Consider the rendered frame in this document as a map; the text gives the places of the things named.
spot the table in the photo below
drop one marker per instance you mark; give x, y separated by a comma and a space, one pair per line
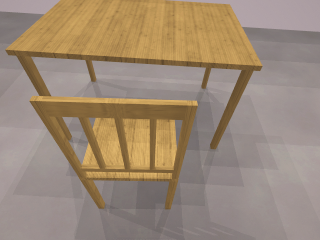
157, 32

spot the chair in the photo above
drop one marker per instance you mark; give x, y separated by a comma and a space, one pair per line
131, 139

